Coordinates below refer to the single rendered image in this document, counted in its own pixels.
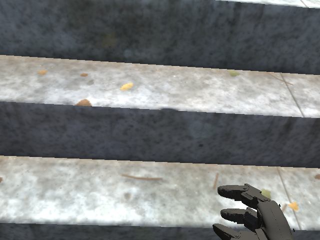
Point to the right robot hand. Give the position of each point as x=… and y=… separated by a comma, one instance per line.
x=268, y=223

